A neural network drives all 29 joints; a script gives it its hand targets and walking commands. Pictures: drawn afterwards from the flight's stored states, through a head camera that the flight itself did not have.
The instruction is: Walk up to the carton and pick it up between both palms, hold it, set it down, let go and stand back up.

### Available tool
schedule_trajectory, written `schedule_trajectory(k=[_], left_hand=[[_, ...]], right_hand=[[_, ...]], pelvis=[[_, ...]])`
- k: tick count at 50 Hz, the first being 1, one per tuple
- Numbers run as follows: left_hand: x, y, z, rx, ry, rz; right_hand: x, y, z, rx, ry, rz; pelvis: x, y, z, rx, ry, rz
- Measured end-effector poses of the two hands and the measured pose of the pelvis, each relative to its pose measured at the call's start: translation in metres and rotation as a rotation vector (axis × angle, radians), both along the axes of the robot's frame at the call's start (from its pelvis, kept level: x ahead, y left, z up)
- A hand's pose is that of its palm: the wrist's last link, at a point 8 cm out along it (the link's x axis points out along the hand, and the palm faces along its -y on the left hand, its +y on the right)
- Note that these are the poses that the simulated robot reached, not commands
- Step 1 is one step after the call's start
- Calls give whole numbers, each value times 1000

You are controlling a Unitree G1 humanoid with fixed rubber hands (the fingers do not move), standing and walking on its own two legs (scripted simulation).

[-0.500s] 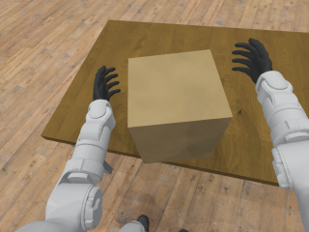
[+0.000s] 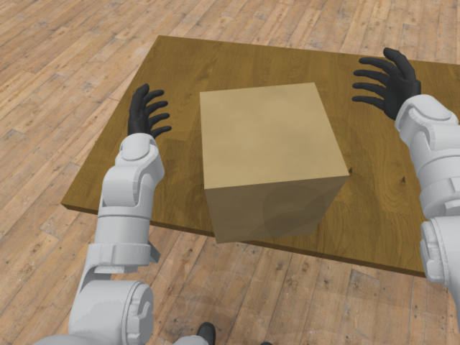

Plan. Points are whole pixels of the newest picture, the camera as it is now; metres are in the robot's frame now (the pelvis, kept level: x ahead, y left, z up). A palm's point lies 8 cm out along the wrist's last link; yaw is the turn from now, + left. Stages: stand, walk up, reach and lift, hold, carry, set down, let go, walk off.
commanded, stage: set down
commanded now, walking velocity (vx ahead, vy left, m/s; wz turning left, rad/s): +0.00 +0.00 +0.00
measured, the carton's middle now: (261, 170) +0.43 +0.03 -0.01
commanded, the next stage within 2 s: none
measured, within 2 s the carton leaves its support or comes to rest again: neither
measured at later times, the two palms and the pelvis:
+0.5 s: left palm (152, 168) +0.34 +0.20 +0.09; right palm (410, 149) +0.44 -0.20 +0.10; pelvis -0.01 -0.01 +0.00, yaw +0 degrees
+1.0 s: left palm (159, 206) +0.29 +0.18 +0.05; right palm (426, 214) +0.36 -0.24 +0.04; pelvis +0.01 +0.00 +0.00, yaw -1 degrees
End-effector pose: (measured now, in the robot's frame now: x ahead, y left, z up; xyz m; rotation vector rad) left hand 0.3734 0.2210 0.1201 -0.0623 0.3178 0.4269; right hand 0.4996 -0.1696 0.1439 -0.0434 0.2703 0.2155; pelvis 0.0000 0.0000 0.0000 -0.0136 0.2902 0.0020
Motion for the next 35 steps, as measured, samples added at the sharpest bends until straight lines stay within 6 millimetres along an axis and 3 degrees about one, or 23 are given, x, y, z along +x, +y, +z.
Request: schedule_trajectory(k=[17, 35], left_hand=[[-27, -25, -20, 0, 44, -24], [-60, -15, -50, -10, 31, 2]], right_hand=[[-46, -31, -37, -9, 16, 8], [-73, -34, -67, -24, 12, 17]], pelvis=[[-9, -7, 0, 12, -68, -9], [4, -8, 1, 12, -110, 11]])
